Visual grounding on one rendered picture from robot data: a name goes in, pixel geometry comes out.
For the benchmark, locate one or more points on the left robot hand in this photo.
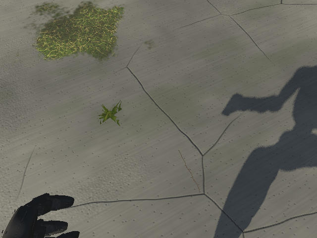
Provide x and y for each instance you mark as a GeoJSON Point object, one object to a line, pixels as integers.
{"type": "Point", "coordinates": [25, 224]}

